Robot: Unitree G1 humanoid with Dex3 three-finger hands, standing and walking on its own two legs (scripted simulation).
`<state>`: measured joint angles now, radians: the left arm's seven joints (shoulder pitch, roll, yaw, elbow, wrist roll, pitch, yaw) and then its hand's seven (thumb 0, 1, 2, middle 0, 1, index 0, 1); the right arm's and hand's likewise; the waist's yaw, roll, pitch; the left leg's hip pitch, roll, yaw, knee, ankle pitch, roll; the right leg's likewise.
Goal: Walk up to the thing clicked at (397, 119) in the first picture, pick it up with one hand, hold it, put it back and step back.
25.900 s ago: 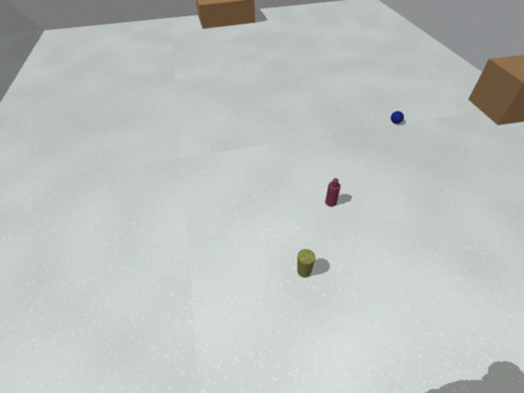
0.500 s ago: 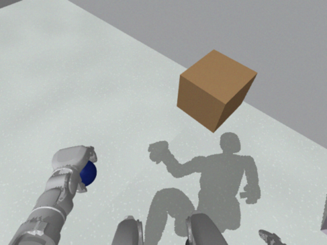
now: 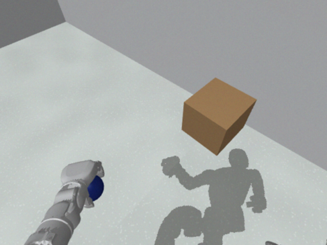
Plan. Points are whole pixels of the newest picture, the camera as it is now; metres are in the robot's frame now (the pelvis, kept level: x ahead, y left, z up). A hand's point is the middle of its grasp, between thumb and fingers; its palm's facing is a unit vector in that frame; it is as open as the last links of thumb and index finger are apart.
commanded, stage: lift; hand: left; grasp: from above
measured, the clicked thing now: (90, 187) +0.33 +0.22 -0.11
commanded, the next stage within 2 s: hold in 0.02 s
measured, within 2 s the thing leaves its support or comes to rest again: neither
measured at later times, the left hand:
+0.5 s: hand (79, 180) +0.32 +0.22 -0.03, palm faces -0.44 -0.06 -0.90, open 9.9 cm
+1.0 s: hand (80, 180) +0.31 +0.21 -0.01, palm faces -0.44 -0.06 -0.89, open 9.9 cm
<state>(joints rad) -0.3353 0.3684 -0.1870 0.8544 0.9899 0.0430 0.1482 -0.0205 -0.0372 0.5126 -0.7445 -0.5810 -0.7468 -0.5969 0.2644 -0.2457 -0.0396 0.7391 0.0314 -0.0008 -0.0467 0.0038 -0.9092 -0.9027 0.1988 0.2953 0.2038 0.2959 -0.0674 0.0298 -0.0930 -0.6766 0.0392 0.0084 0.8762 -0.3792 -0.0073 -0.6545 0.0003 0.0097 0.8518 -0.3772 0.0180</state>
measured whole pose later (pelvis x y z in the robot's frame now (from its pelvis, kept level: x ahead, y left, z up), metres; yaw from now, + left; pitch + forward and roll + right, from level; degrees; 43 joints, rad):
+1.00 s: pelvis +0.01 +0.00 +0.03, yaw -1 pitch +3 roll +0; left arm -0.23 0.39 -0.21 0.64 0.99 0.02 -0.02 -0.02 -0.03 0.52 -0.72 -0.60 -0.72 -0.61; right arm 0.21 -0.26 -0.03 0.68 0.06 0.05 -0.05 0.01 -0.91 -0.90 0.20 0.29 0.20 0.30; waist -0.01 0.04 -0.04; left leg -0.35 0.03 0.04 0.58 -0.27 -0.01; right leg -0.36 -0.01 0.03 0.59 -0.28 0.01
